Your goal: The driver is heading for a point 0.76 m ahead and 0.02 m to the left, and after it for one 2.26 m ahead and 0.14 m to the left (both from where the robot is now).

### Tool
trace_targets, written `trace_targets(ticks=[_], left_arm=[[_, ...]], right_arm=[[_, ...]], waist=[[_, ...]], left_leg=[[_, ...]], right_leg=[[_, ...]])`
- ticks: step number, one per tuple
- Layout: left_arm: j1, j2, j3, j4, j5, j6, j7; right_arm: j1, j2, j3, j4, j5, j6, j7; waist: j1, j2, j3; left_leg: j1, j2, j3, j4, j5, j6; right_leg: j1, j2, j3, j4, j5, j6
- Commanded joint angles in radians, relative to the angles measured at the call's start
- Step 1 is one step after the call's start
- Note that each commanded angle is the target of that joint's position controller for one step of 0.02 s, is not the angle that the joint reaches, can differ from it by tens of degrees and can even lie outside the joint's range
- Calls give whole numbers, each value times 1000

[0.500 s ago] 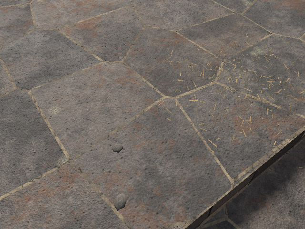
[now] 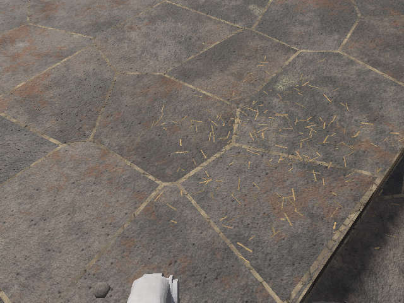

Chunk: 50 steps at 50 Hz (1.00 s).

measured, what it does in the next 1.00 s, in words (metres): climbs: left foot 0.15 m higher, then right foot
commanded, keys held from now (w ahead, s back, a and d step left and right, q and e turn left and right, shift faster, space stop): w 0.76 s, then w+q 0.24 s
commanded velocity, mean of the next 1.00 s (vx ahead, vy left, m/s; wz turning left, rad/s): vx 0.50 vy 0.00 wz -0.07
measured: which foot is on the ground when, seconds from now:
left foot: up 0.00-0.16, down 0.18-0.76, up 0.78-1.00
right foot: down 0.00-0.22, up 0.24-0.72, down 0.74-1.00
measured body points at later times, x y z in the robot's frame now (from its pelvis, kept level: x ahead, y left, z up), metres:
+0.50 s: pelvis +0.28 +0.02 +0.15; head +0.28 +0.03 +0.60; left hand +0.49 +0.23 +0.06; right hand +0.21 -0.21 +0.01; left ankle +0.25 +0.11 -0.59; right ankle +0.39 -0.16 -0.48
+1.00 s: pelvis +0.57 -0.06 +0.16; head +0.58 -0.08 +0.61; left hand +0.63 +0.20 +0.04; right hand +0.72 -0.33 +0.05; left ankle +0.66 +0.11 -0.48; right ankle +0.55 -0.14 -0.59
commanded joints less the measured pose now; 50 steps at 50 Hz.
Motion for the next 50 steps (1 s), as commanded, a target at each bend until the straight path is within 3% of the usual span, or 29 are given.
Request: trace_targets(ticks=[1,2,3,5,7,9,10,11,12,13,14,15,16,17,18,21,25,28,32,34,36,37,38,39,40,42,44,47,50], left_arm=[[-116,145,7,-96,-6,-2,35],[-78,155,15,-89,-13,-8,50],[-52,168,25,-88,-24,-19,56],[-1,173,40,-56,-60,-4,67],[67,176,40,-51,-37,14,68],[4,194,42,-57,-3,6,72],[-61,199,50,-88,16,-13,69],[-28,95,45,-125,-23,-33,38],[-16,81,46,-110,10,-52,-6],[-110,120,65,-149,-18,-58,-26],[-253,101,47,-224,-33,-55,-27],[-316,89,37,-270,-38,-56,-24],[-256,84,38,-264,-45,-49,-19],[-188,77,34,-246,-58,-41,-14],[-160,55,29,-231,-52,-34,-3],[-244,88,29,-269,-28,-49,9],[-395,102,25,-317,-14,-74,-1],[-499,60,14,-339,-41,-84,-21],[-527,102,31,-366,-36,-102,-32],[-488,134,46,-371,-31,-109,-37],[-259,209,85,-311,-24,-107,-29],[-60,268,108,-265,-22,-101,-19],[54,387,132,-255,6,-99,-12],[29,304,112,-261,4,-103,-10],[-41,226,88,-266,4,-109,-7],[-160,161,64,-265,-3,-114,-15],[-206,121,50,-255,9,-118,-23],[-206,158,58,-220,15,-130,-23],[-200,190,62,-201,25,-133,-7]], right_arm=[[-148,-19,48,-218,-37,-27,-9],[-226,-16,49,-253,-57,-37,-23],[-208,-40,36,-249,-54,-38,-33],[-156,-26,37,-234,-33,-33,-38],[-98,-60,14,-220,-6,-37,-21],[81,-162,-27,-189,28,-36,3],[285,-235,-45,-125,3,-35,20],[383,-324,-79,-53,-49,-23,22],[395,-263,-79,-21,-39,-8,-4],[280,-169,-59,-4,7,-5,-15],[237,-113,-44,28,13,-5,-8],[203,-48,-26,73,-6,-15,3],[154,-18,-24,92,-26,-22,8],[122,-15,-29,100,-27,-25,14],[157,-27,-36,131,-22,-29,16],[237,-109,-58,162,-4,-41,-2],[357,-150,-67,175,6,-23,-32],[402,-169,-72,176,11,-21,-43],[387,-238,-93,173,22,-10,-39],[381,-250,-100,178,20,4,-37],[334,-258,-104,169,3,22,-33],[308,-249,-95,139,-6,24,-32],[423,-104,-48,92,-13,3,-16],[438,-129,-48,119,7,-24,-9],[323,-210,-75,93,40,-35,-1],[195,-201,-76,58,29,-35,-6],[232,-196,-87,67,32,-3,-4],[211,-176,-91,59,37,35,-11],[119,-176,-96,26,23,38,-9]], waist=[[-77,-26,92],[-49,-67,36],[-45,-91,-31],[-65,-138,-68],[-92,-236,-134],[-198,-302,-182],[-264,-171,-311],[-207,380,-385],[-189,441,-368],[-131,232,-99],[-103,62,58],[-43,-65,140],[27,-38,117],[61,15,94],[49,48,85],[34,18,92],[-37,13,21],[-93,47,48],[-89,87,83],[-61,112,75],[56,141,-56],[139,94,-200],[86,-205,-369],[82,-231,-466],[80,-157,-296],[24,-31,-120],[-34,-103,-57],[-52,-104,16],[-39,-94,60]], left_leg=[[52,23,67,-410,161,-29],[207,19,80,-521,238,-44],[334,28,99,-595,315,-43],[400,13,140,-797,205,-13],[526,-98,216,-928,-7,42],[619,-108,100,-1120,-52,125],[873,-3,-165,-1230,-5,192],[1169,205,-755,-1705,-40,355],[1253,312,-1187,-1945,-124,414],[1089,324,-1044,-1912,-285,353],[909,302,-858,-1861,-348,293],[744,246,-619,-1838,-285,225],[676,182,-431,-1847,-161,158],[679,142,-313,-1872,-67,131],[728,140,-263,-1904,6,154],[868,120,-156,-2009,123,170],[1051,93,-59,-2070,250,189],[1057,96,-4,-2142,338,179],[1307,192,-23,-2105,458,163],[1373,211,-26,-2019,692,151],[1352,162,21,-1746,978,122],[1129,125,32,-1492,793,99],[662,-40,30,-1074,343,30],[535,-95,-146,-878,-81,40],[463,-38,-185,-789,-28,55],[489,42,-143,-854,143,50],[567,82,-137,-915,220,40],[534,79,-136,-936,289,21],[479,66,-140,-1107,432,8]], right_leg=[[-289,-154,201,-321,-33,-132],[-307,-180,221,-400,84,-158],[-242,-203,196,-446,226,-163],[6,-218,109,-400,562,-136],[218,-249,87,-242,1273,-115],[388,-294,65,33,1790,-119],[273,-264,56,301,1711,-142],[-106,-25,68,686,727,-63],[-346,121,213,1011,-7,-33],[-537,65,199,1168,-90,-36],[-602,8,115,1200,-88,-61],[-591,-56,62,1145,-48,-82],[-503,-101,63,1046,3,-85],[-462,-110,68,990,37,-72],[-494,-94,33,1073,44,-58],[-601,-125,38,834,176,-24],[-586,-153,-110,496,350,60],[-422,-121,-180,217,391,71],[-435,-132,-135,37,350,45],[-369,-109,-150,-23,271,10],[-79,-61,-181,-67,259,-36],[268,-166,-69,5,257,-69],[713,-442,398,0,118,-239],[715,-524,689,-177,6,-283],[564,-488,531,-192,18,-221],[276,-402,251,-244,155,-155],[126,-335,94,-309,196,-123],[24,-318,-39,-364,299,-116],[16,-297,-140,-384,361,-101]])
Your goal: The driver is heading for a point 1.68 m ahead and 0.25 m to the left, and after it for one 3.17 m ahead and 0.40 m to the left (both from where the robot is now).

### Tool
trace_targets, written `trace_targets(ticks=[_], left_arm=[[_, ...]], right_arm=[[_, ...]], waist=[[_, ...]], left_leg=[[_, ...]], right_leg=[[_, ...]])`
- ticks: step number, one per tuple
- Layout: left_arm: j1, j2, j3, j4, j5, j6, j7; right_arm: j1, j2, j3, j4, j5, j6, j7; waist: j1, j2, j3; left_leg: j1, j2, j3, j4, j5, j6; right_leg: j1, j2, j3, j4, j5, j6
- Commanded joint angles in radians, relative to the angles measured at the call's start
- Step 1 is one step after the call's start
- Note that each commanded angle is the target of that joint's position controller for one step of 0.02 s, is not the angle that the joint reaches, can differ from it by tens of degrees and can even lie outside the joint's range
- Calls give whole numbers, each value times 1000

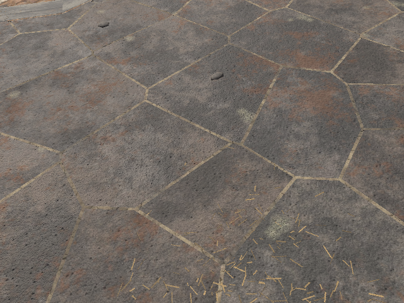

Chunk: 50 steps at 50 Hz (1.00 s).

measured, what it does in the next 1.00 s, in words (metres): walks ahead, turning left: left foot, then right foot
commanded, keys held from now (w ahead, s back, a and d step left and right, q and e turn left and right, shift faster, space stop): w+q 0.36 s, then w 0.64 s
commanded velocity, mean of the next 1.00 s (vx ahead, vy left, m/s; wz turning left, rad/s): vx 0.50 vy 0.00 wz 0.29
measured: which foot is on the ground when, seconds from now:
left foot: up 0.00-0.28, down 0.30-0.84, up 0.86-1.00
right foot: down 0.00-0.28, up 0.30-0.80, down 0.82-1.00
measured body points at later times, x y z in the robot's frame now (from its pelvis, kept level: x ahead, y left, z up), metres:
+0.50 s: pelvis +0.29 +0.08 -0.01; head +0.32 +0.09 +0.44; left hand +0.40 +0.37 -0.10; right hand +0.45 -0.17 -0.11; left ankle +0.30 +0.14 -0.75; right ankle +0.34 -0.09 -0.65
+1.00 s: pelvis +0.60 +0.09 -0.01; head +0.62 +0.08 +0.44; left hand +0.62 +0.38 -0.11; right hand +0.79 -0.14 -0.12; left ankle +0.52 +0.21 -0.66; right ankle +0.65 +0.02 -0.75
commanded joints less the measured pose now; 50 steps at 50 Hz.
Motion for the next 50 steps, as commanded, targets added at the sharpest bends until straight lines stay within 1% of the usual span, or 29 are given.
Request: trace_targets(ticks=[1,5,9,12,13,14,15,16,17,18,19,20,22,25,30,33,36,38,39,40,41,42,43,44,45,46,47,48,50], left_arm=[[-87,124,19,-64,6,-25,14],[-45,169,25,-45,-9,-19,30],[-12,197,37,-25,-25,24,37],[-40,240,52,-36,-32,53,51],[-41,252,59,-42,-37,64,60],[-63,257,60,-49,-41,72,65],[-51,229,49,-70,-27,64,69],[53,57,0,-124,9,34,49],[-34,121,2,-147,-31,-12,30],[-138,164,14,-181,-68,-37,19],[-160,160,9,-185,-65,-48,22],[-168,166,14,-182,-44,-47,28],[-128,172,25,-182,-31,-20,30],[-136,129,17,-190,-21,9,37],[-301,93,5,-217,-23,7,31],[-385,99,7,-239,-38,-1,18],[-428,113,15,-263,-37,-10,-3],[-391,127,23,-261,-37,-14,-11],[-340,143,32,-251,-35,-15,-9],[-231,169,48,-223,-31,-16,-4],[-72,213,64,-193,-21,-16,3],[69,299,85,-177,-4,-13,10],[121,256,77,-143,-27,-5,5],[70,196,59,-152,-43,3,9],[0,169,48,-163,-39,12,14],[-59,152,39,-165,-30,15,11],[-96,131,31,-170,-22,11,8],[-113,128,29,-170,-18,8,6],[-111,138,33,-157,-25,-2,4]], right_arm=[[15,-27,-9,-53,-13,0,8],[-116,-3,3,-93,-16,-8,41],[-209,7,9,-157,-12,-7,75],[-141,-42,-15,-171,-12,1,77],[-53,-77,-32,-156,-12,2,71],[94,-126,-60,-120,-13,1,58],[240,-204,-91,-87,-19,8,35],[224,-293,-103,-92,-16,3,25],[256,-231,-86,-115,-17,-5,27],[230,-169,-73,-113,-22,-11,24],[167,-132,-62,-119,-18,-14,20],[106,-98,-48,-131,-20,-13,19],[68,-60,-30,-140,-34,-17,13],[96,-94,-34,-110,-28,-27,4],[147,-116,-34,-73,-27,-22,-6],[198,-128,-36,-45,-20,-20,-3],[228,-132,-40,-24,-20,-6,-7],[218,-141,-45,-18,-20,3,-12],[198,-152,-49,-22,-20,6,-15],[175,-149,-47,-27,-20,9,-15],[159,-119,-33,-43,-28,7,-14],[261,-36,-7,-62,-37,-6,-9],[299,-28,4,-47,-23,-22,-2],[211,-114,-16,-60,-5,-31,5],[112,-122,-16,-89,-1,-36,8],[60,-108,-16,-102,-16,-35,7],[67,-102,-22,-100,-28,-28,4],[99,-85,-20,-91,-26,-20,4],[134,-58,-16,-77,-27,-6,-1]], waist=[[-51,-125,75],[11,-86,96],[44,-84,114],[-16,-155,38],[-63,-172,-8],[-145,-156,-79],[-204,-68,-175],[-71,202,-248],[-142,112,-394],[-164,55,-264],[-123,-43,-164],[-84,-85,-101],[-32,-56,-63],[-25,-47,-12],[-98,-4,28],[-140,14,49],[-147,11,60],[-117,31,48],[-86,45,19],[-24,43,-48],[49,21,-171],[45,-170,-339],[49,-354,-414],[67,-235,-260],[52,-145,-137],[16,-82,-35],[-20,-91,-4],[-47,-118,4],[-68,-141,5]], left_leg=[[10,11,-7,-149,174,-8],[-2,2,67,-381,234,8],[-63,-15,131,-520,135,34],[103,-107,215,-549,-5,79],[203,-145,230,-565,-31,98],[410,-184,227,-645,21,130],[733,-88,44,-641,56,178],[1103,157,-492,-680,12,365],[1182,220,-745,-834,-138,425],[1098,187,-606,-864,-124,361],[941,152,-468,-871,-44,320],[795,123,-369,-884,83,296],[641,86,-275,-931,212,288],[551,52,-166,-966,311,270],[529,-16,-42,-972,284,191],[608,32,-83,-965,192,187],[763,91,-128,-897,239,178],[808,109,-138,-847,348,156],[811,97,-128,-789,494,143],[792,59,-95,-673,642,124],[668,13,-60,-470,576,93],[315,-121,1,-94,167,26],[81,-207,-39,118,-448,-4],[-32,-137,-74,201,-416,1],[-47,-86,-32,181,-321,5],[-21,-48,-3,107,-254,2],[33,-14,-5,43,-206,-3],[84,-1,-1,13,-184,-10],[112,10,17,-41,-157,-29]], right_leg=[[-97,-237,66,-166,270,-113],[44,-280,25,-177,304,-103],[253,-331,-17,-91,455,-82],[306,-325,-61,88,911,-48],[308,-319,-70,208,1007,-33],[242,-280,-88,405,973,-3],[-5,-237,-71,685,667,34],[-497,-12,11,1043,-336,101],[-625,15,236,1195,-395,96],[-701,-44,259,1184,-299,72],[-682,-93,245,1103,-199,59],[-624,-128,226,1031,-152,66],[-521,-162,222,971,-122,81],[-532,-177,185,834,-76,112],[-482,-138,148,451,267,114],[-484,-114,148,329,332,97],[-553,-101,158,258,240,57],[-500,-84,150,227,157,26],[-417,-58,130,216,117,9],[-258,-27,98,186,142,-18],[14,-109,168,226,208,-74],[422,-352,528,245,185,-214],[552,-457,873,91,-1,-302],[448,-422,804,52,-171,-250],[292,-383,665,30,-176,-207],[128,-339,571,-12,-95,-190],[32,-303,509,-41,-21,-178],[-29,-279,468,-68,27,-176],[-80,-259,394,-103,119,-188]])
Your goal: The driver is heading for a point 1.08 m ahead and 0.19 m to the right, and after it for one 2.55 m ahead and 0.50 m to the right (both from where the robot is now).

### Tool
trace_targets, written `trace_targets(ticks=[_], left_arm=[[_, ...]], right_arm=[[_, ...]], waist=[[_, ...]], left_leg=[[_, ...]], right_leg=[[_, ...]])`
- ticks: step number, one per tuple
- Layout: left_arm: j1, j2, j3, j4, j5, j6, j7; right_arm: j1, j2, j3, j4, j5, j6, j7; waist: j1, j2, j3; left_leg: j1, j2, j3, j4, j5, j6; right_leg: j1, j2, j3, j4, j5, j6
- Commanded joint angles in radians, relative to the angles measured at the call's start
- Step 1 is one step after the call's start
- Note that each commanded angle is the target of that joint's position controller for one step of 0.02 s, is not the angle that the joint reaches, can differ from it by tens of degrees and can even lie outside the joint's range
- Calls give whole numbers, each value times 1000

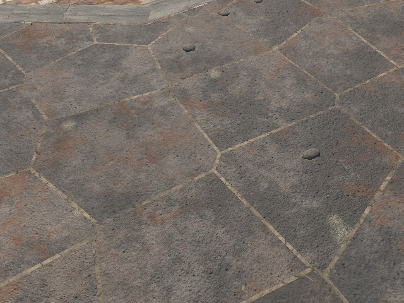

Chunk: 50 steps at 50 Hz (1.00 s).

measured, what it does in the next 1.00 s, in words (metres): walks ahead, turning right: left foot, then right foot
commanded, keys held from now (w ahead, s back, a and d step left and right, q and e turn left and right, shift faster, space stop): w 0.44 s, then w+e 0.56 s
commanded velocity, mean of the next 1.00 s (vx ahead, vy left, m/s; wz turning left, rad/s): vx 0.50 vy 0.00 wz -0.20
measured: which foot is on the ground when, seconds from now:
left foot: up 0.00-0.34, down 0.36-0.92, up 0.94-1.00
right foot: down 0.00-0.36, up 0.38-0.88, down 0.90-1.00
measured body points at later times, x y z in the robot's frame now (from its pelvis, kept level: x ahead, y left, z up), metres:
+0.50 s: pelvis +0.27 +0.06 +0.00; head +0.30 +0.07 +0.45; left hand +0.35 +0.34 -0.13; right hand +0.41 -0.21 -0.10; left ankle +0.32 +0.15 -0.74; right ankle +0.19 -0.08 -0.65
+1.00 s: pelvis +0.53 -0.03 -0.01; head +0.57 -0.05 +0.43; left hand +0.75 +0.20 -0.11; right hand +0.54 -0.32 -0.14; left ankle +0.43 +0.16 -0.64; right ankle +0.58 -0.12 -0.74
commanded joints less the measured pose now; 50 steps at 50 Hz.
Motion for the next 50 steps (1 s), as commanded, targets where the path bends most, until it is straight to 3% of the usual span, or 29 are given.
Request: trace_targets(ticks=[1,4,7,12,15,16,17,18,19,20,21,22,23,24,26,28,31,35,40,42,43,44,45,46,47,48,49,50], left_arm=[[-20,126,29,-50,-2,-23,2],[16,150,37,-27,-6,-17,14],[61,162,40,-4,-17,-5,20],[139,183,47,40,-25,18,25],[130,199,55,52,-29,32,31],[107,206,56,50,-30,36,34],[100,185,48,48,-28,39,36],[96,138,27,23,-7,35,39],[221,32,-8,4,-5,13,31],[171,115,9,21,-19,-6,25],[78,165,24,-9,-41,-17,20],[17,157,20,-24,-36,-20,23],[-6,148,23,-26,-23,-15,25],[14,139,27,-20,-23,-2,25],[55,102,23,-3,-30,27,27],[26,88,22,-12,-27,42,31],[-38,80,23,-28,-24,44,28],[-155,55,14,-61,-22,37,7],[-260,58,14,-128,-23,41,-18],[-236,79,25,-144,-20,44,-26],[-182,100,37,-138,-17,48,-27],[-51,134,60,-107,-19,49,-25],[120,203,96,-63,-22,53,-11],[184,328,122,-53,-28,55,8],[196,311,107,-82,-29,42,1],[179,238,86,-76,-19,34,-1],[128,201,76,-78,-21,29,1],[55,171,65,-92,-21,30,3]], right_arm=[[33,-59,-19,-59,-7,0,-8],[-68,-40,-11,-79,-12,-7,-9],[-175,-20,-3,-96,-7,-19,0],[-306,-25,-4,-139,8,-34,28],[-277,-52,-14,-144,6,-42,41],[-208,-72,-25,-127,2,-44,39],[-69,-114,-48,-83,-4,-43,32],[116,-189,-70,-50,-18,-41,21],[174,-270,-87,-31,-19,-37,22],[197,-177,-64,-32,-2,-32,21],[131,-143,-50,-37,-1,-30,16],[68,-125,-43,-46,-6,-27,15],[14,-97,-35,-47,-14,-27,17],[-17,-72,-27,-49,-23,-33,18],[-33,-69,-30,-35,-21,-48,20],[-28,-91,-39,-14,-24,-58,14],[-13,-107,-45,12,-26,-57,1],[9,-126,-49,37,-18,-50,-9],[59,-154,-63,81,2,-20,-14],[37,-178,-71,80,9,-6,-20],[24,-193,-76,76,13,1,-26],[6,-195,-75,73,15,10,-31],[15,-171,-64,65,7,9,-36],[88,-54,-25,16,-36,-10,-26],[66,-51,-10,-3,-23,-51,-9],[-43,-124,-30,-23,22,-76,4],[-90,-118,-25,-39,26,-89,5],[-98,-113,-27,-31,3,-90,-3]], waist=[[-34,-119,-20],[-7,-94,-6],[37,-96,9],[84,-106,41],[47,-128,23],[0,-133,-18],[-66,-117,-109],[-135,-31,-260],[-83,237,-384],[-128,194,-404],[-125,135,-249],[-98,55,-166],[-67,22,-100],[-31,42,-80],[-1,57,-60],[3,40,-24],[-12,18,-2],[-58,11,33],[-90,14,73],[-58,40,45],[-23,60,2],[53,49,-66],[128,1,-158],[78,-257,-247],[82,-269,-409],[120,-171,-312],[95,-128,-202],[48,-60,-126]], left_leg=[[-125,75,-26,-65,80,-27],[-164,85,-14,-238,237,-44],[-132,60,9,-435,376,-40],[-132,22,26,-597,367,-17],[-60,-2,37,-653,256,25],[50,-31,65,-683,246,45],[255,-48,80,-695,271,77],[565,110,-88,-645,344,145],[920,334,-549,-723,171,313],[936,336,-674,-812,41,313],[818,302,-529,-830,49,268],[678,263,-416,-845,130,242],[547,233,-332,-878,213,230],[460,210,-272,-912,254,217],[370,200,-191,-973,278,219],[339,204,-117,-1015,319,219],[375,193,-13,-1034,366,193],[414,181,101,-1041,375,155],[584,236,150,-972,446,125],[620,242,183,-873,706,100],[624,235,203,-778,885,86],[591,204,236,-604,990,62],[428,160,252,-357,871,23],[4,23,239,26,152,-42],[-210,-104,10,223,-274,-56],[-315,-38,-58,250,-195,-31],[-319,4,-42,184,-105,-12],[-259,43,-36,94,-42,-14]], right_leg=[[78,-269,273,-257,152,-189],[103,-251,197,-272,236,-175],[134,-224,138,-267,236,-141],[260,-277,159,-212,211,-131],[327,-308,173,-134,327,-103],[326,-289,151,-55,473,-86],[282,-239,109,106,574,-60],[95,-184,62,391,376,-20],[-325,-8,46,752,-245,49],[-455,-30,169,879,-410,48],[-527,-79,157,908,-340,42],[-507,-127,126,866,-253,41],[-467,-155,120,805,-201,46],[-401,-180,131,769,-164,48],[-342,-187,135,727,-132,59],[-374,-187,152,675,-65,73],[-423,-180,165,543,97,81],[-392,-163,103,340,252,68],[-431,-144,47,224,135,24],[-356,-104,-5,208,29,-11],[-265,-65,-41,208,-18,-31],[-92,-15,-69,157,7,-60],[195,-15,-5,129,56,-103],[559,-277,456,104,56,-252],[712,-407,896,-86,-99,-380],[660,-374,768,-114,-104,-313],[521,-332,626,-109,-51,-270],[362,-291,519,-118,38,-237]])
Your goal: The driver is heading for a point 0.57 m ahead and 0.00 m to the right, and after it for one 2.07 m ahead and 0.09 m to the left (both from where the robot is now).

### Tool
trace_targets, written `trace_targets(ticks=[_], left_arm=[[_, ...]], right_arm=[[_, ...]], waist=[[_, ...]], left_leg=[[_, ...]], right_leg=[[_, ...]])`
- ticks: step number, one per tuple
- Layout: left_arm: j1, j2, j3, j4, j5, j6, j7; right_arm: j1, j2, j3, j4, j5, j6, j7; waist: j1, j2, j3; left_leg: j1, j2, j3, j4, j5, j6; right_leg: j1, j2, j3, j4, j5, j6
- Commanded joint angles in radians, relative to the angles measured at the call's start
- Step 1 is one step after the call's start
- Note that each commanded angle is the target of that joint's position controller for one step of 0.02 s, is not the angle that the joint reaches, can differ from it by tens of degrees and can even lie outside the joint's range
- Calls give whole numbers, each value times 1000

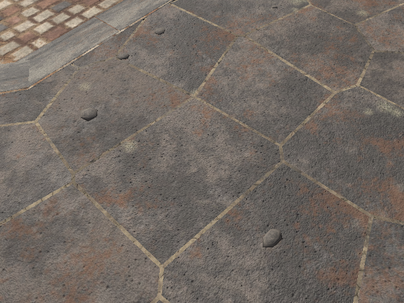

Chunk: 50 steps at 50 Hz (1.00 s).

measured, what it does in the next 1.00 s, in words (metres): walks ahead: left foot, then right foot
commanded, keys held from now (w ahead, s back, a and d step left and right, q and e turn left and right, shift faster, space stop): w+e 0.10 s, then w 0.90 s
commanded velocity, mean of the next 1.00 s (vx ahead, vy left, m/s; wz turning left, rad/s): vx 0.50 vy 0.00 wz -0.18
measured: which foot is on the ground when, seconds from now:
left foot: up 0.00-0.38, down 0.40-0.94, up 0.96-1.00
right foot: down 0.00-0.42, up 0.44-0.90, down 0.92-1.00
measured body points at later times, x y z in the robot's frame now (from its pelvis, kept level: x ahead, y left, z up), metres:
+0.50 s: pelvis +0.29 +0.04 +0.01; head +0.31 +0.05 +0.45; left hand +0.39 +0.30 -0.12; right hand +0.42 -0.25 -0.08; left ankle +0.37 +0.12 -0.72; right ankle +0.14 -0.07 -0.64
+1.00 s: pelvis +0.55 -0.05 +0.00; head +0.59 -0.06 +0.45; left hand +0.80 +0.16 -0.08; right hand +0.52 -0.33 -0.13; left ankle +0.41 +0.11 -0.66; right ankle +0.62 -0.16 -0.72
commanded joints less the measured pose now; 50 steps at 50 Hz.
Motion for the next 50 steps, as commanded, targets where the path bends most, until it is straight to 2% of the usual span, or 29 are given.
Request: trace_targets(ticks=[1,2,5,10,13,15,17,18,19,20,21,22,23,24,25,26,28,30,33,36,41,43,44,45,46,47,48,49,50], left_arm=[[88,111,30,-53,8,-11,13],[64,104,26,-67,15,-10,16],[75,133,35,-66,9,-17,32],[149,132,33,-21,2,-16,47],[197,141,34,10,-2,-16,44],[214,142,35,25,-2,-12,46],[212,150,39,33,1,-5,49],[199,151,40,33,2,0,49],[183,138,34,28,3,3,49],[172,106,19,13,11,3,48],[283,42,-2,1,12,-9,49],[312,46,-8,8,-2,-21,47],[221,129,10,-1,-16,-28,43],[127,134,9,-24,-15,-31,40],[76,121,8,-37,-1,-33,39],[74,113,14,-36,10,-30,39],[114,78,9,-23,8,-22,37],[92,59,4,-31,13,-17,40],[0,38,-6,-52,16,-22,39],[-98,20,-15,-71,11,-30,28],[-223,29,-15,-114,-2,-42,2],[-215,47,-10,-120,-1,-48,-7],[-173,64,-2,-110,2,-49,-7],[-76,90,13,-83,7,-50,-3],[80,141,37,-38,12,-49,6],[267,221,55,-9,23,-43,19],[270,256,57,8,20,-41,10],[252,158,34,0,7,-37,11],[183,129,21,-5,5,-36,15]], right_arm=[[-71,-126,-28,-114,-20,-44,-4],[-57,-123,-31,-116,-24,-30,-2],[-64,-86,-25,-126,-32,-4,-6],[-227,-35,1,-155,-23,-8,10],[-292,-58,-2,-177,-9,-16,23],[-310,-76,-8,-191,-10,-24,31],[-282,-91,-14,-191,-11,-29,36],[-238,-100,-20,-181,-11,-32,35],[-142,-123,-35,-153,-16,-35,31],[5,-164,-49,-127,-28,-38,27],[146,-249,-71,-106,-40,-34,24],[200,-211,-65,-68,-13,-25,34],[146,-145,-44,-79,4,-20,32],[79,-117,-34,-95,-5,-11,27],[29,-98,-24,-98,-17,-5,27],[0,-77,-15,-101,-25,-7,27],[-8,-74,-12,-95,-24,-11,27],[6,-102,-19,-80,-16,-16,23],[35,-129,-26,-58,-10,-8,12],[82,-140,-26,-33,0,1,7],[159,-154,-28,13,7,25,4],[157,-168,-34,22,9,36,-1],[144,-178,-38,22,9,40,-4],[122,-182,-38,20,11,45,-7],[117,-157,-27,13,5,46,-9],[124,-95,-2,-17,-28,41,-11],[252,-8,23,-21,-11,18,-1],[172,-121,-1,-11,9,2,7],[72,-151,-11,-42,23,-8,13]], waist=[[28,-30,-127],[2,-51,-114],[-13,-49,-92],[62,-85,-58],[93,-90,-29],[94,-90,-16],[74,-108,-14],[47,-117,-27],[-4,-106,-82],[-69,-66,-210],[-67,145,-374],[-72,317,-407],[-88,183,-253],[-79,97,-154],[-53,52,-72],[-25,62,-50],[5,96,-56],[9,86,-50],[-15,60,-39],[-53,61,-22],[-88,66,17],[-66,78,10],[-36,89,-16],[24,88,-75],[93,66,-184],[148,-83,-348],[71,-336,-445],[113,-201,-365],[106,-146,-223]], left_leg=[[-384,67,-71,-1,111,12],[-329,72,-72,-33,134,3],[-301,55,-45,-162,208,-40],[-225,9,-22,-536,536,-52],[-226,-2,-33,-621,561,-30],[-252,-5,-40,-665,500,-2],[-227,-13,-32,-688,417,29],[-166,-28,-12,-708,386,48],[-28,-52,14,-738,395,75],[217,36,-68,-698,439,130],[598,247,-423,-704,368,272],[700,341,-750,-861,129,346],[596,319,-685,-892,-23,300],[463,279,-547,-906,-1,261],[328,236,-451,-938,94,248],[252,203,-389,-961,179,236],[185,165,-307,-998,298,236],[171,163,-245,-1024,411,250],[188,144,-161,-1041,508,237],[197,117,-95,-1039,510,209],[318,176,-115,-989,513,200],[371,200,-123,-940,593,183],[382,197,-115,-889,711,172],[369,169,-82,-779,867,153],[281,118,-42,-593,882,123],[57,44,7,-256,530,83],[-303,-113,-45,19,-135,39],[-417,-50,-122,107,-133,46],[-459,-5,-91,97,-34,53]], right_leg=[[399,-260,417,-316,153,-201],[326,-239,392,-340,192,-200],[225,-206,314,-368,297,-206],[204,-157,214,-370,206,-137],[270,-203,261,-349,142,-133],[351,-240,300,-306,157,-126],[406,-266,326,-266,230,-110],[416,-260,321,-223,322,-97],[411,-214,288,-117,470,-76],[318,-157,239,94,445,-44],[-1,-18,147,458,118,33],[-232,40,164,654,-380,63],[-335,-24,198,731,-338,57],[-341,-75,154,715,-250,52],[-320,-111,125,646,-185,53],[-273,-144,123,582,-136,55],[-203,-162,104,519,-100,66],[-221,-171,85,446,-53,85],[-237,-175,68,265,103,103],[-186,-149,43,86,245,105],[-190,-118,32,-48,224,79],[-157,-105,28,-84,150,52],[-86,-86,13,-99,118,35],[61,-56,-17,-132,127,10],[307,-77,1,-117,165,-27],[619,-295,252,-76,222,-99],[867,-465,702,-206,9,-251],[813,-428,690,-259,-130,-214],[678,-392,540,-282,-93,-175]])
Next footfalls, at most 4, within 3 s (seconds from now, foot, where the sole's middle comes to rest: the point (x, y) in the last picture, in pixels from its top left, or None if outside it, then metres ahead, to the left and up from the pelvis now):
0.40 left None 0.41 0.12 -0.76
0.92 right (261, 236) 0.66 -0.16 -0.76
1.46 left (201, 161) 0.99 0.04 -0.76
1.96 right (238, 106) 1.28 -0.13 -0.76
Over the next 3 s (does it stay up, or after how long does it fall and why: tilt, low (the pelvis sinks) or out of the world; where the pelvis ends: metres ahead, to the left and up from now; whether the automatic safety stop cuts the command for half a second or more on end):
stays up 1.64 0.09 0.00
